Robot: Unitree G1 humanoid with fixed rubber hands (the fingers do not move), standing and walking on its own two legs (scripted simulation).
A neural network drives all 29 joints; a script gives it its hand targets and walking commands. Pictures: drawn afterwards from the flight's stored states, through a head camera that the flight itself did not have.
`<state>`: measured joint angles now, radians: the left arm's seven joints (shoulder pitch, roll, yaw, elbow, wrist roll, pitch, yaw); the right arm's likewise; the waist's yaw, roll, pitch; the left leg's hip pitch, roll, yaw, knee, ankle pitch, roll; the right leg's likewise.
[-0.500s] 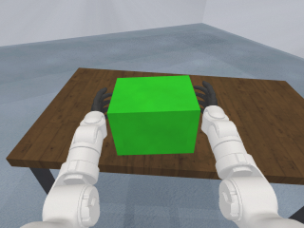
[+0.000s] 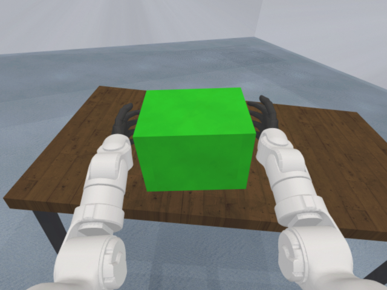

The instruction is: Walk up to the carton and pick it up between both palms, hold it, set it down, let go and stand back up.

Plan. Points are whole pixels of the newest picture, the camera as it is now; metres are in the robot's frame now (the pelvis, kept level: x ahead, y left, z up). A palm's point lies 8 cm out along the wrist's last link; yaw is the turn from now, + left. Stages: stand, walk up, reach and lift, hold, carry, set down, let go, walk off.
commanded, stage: hold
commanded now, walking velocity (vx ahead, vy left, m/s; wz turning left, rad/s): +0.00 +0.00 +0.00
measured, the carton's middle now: (194, 138) +0.40 +0.02 +0.16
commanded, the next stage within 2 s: set down in 1.32 s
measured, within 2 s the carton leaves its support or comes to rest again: neither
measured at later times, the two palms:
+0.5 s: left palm (126, 136) +0.36 +0.16 +0.18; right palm (277, 136) +0.37 -0.14 +0.21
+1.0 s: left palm (125, 136) +0.36 +0.16 +0.18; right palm (277, 135) +0.37 -0.14 +0.21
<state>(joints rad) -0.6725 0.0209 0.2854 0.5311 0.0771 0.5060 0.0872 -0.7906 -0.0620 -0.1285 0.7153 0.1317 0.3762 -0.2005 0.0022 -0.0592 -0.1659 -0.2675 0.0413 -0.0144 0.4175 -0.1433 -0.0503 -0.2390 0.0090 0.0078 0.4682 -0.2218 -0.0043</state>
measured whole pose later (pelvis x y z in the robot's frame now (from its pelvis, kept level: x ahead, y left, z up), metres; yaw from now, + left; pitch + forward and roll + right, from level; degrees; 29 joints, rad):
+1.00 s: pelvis +0.00 +0.00 +0.00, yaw +0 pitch -3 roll +0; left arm -0.67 0.02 0.29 0.50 0.08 0.62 0.08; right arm -0.78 -0.06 -0.13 0.67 0.13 0.48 -0.22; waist -0.02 -0.02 -0.17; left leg -0.23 0.04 -0.01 0.42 -0.14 -0.05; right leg -0.20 0.01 0.01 0.47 -0.22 0.00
